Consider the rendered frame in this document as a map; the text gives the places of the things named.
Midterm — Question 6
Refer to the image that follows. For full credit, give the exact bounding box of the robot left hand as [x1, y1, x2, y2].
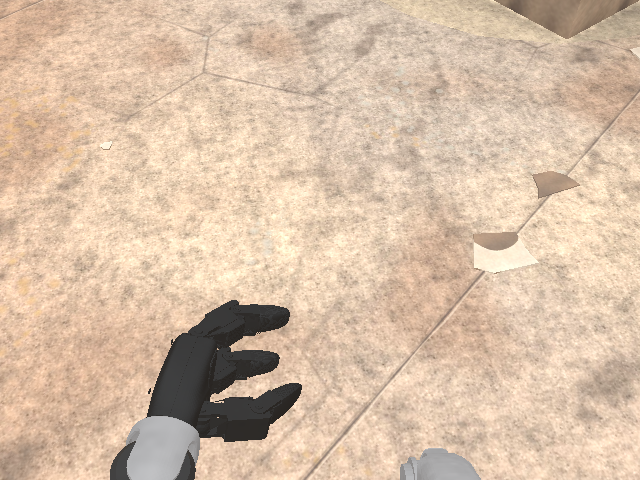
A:
[146, 300, 302, 442]

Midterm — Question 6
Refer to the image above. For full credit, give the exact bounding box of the robot left forearm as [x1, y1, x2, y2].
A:
[110, 416, 200, 480]

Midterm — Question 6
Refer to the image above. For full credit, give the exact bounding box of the robot right thigh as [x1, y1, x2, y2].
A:
[400, 453, 481, 480]

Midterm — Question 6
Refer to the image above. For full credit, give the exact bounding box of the robot right shin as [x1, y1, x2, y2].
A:
[420, 448, 475, 470]

